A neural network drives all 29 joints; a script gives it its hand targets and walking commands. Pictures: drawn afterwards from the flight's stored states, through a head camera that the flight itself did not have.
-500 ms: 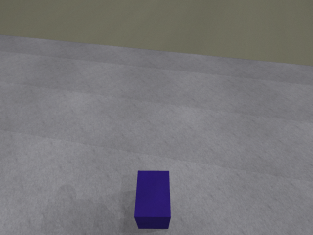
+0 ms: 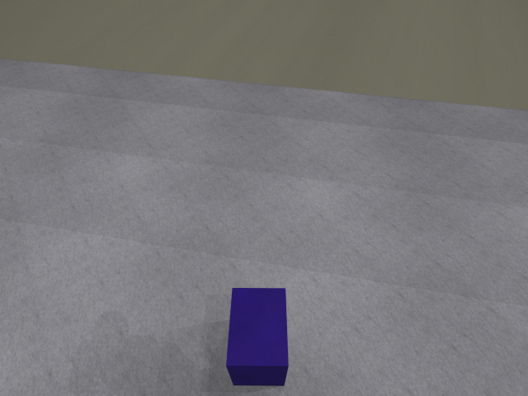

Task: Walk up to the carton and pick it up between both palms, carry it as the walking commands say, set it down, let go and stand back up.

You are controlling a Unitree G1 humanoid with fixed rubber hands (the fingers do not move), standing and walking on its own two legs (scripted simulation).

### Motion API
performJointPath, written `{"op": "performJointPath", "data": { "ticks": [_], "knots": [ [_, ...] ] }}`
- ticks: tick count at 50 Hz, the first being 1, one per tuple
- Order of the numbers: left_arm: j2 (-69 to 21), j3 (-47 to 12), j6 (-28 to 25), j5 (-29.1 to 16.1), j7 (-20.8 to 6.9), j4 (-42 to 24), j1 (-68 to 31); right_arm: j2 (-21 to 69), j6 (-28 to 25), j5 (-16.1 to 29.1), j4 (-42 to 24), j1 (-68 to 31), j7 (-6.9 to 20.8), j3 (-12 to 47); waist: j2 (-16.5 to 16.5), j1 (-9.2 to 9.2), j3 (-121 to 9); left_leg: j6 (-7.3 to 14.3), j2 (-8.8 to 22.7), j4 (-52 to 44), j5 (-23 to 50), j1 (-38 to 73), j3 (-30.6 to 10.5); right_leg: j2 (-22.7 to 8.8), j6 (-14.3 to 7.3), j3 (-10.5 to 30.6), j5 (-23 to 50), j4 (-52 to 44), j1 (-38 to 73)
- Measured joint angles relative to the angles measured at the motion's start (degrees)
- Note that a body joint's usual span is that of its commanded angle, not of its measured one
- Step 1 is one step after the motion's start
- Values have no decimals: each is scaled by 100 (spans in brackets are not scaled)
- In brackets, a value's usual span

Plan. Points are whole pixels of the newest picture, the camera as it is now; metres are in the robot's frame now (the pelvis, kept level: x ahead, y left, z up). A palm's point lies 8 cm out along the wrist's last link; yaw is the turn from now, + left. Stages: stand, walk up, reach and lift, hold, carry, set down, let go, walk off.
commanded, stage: walk up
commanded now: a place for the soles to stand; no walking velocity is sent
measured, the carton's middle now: (258, 338) +0.41 +0.04 -0.63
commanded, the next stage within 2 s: none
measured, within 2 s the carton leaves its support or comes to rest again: neither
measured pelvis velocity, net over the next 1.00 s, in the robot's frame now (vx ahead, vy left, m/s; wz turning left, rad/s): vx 0.00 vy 0.00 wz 0.00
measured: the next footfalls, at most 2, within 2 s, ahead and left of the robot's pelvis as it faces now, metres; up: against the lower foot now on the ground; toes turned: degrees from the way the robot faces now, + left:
none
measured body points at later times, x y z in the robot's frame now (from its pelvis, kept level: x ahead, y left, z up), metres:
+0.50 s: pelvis +0.00 +0.00 +0.00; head +0.02 -0.01 +0.45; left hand +0.08 +0.31 -0.12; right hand +0.10 -0.32 -0.12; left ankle -0.02 +0.10 -0.73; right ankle +0.05 -0.12 -0.73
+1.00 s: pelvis +0.00 +0.00 +0.00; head +0.03 -0.01 +0.45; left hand +0.08 +0.31 -0.12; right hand +0.10 -0.32 -0.12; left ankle -0.02 +0.10 -0.73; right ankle +0.05 -0.12 -0.73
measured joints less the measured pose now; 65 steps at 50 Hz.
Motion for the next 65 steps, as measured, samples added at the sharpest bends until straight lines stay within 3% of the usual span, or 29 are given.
{"op": "performJointPath", "data": {
  "ticks": [65],
  "knots": [
    [0,0,6,0,0,-15,-1,0,0,0,0,0,0,0,0,0,11,0,-2,7,-21,13,1,5,0,15,-14,-7,16]
  ]
}}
